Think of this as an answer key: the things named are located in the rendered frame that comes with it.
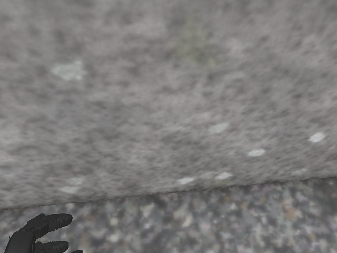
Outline left robot hand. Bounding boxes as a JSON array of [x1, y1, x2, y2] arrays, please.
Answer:
[[4, 213, 83, 253]]

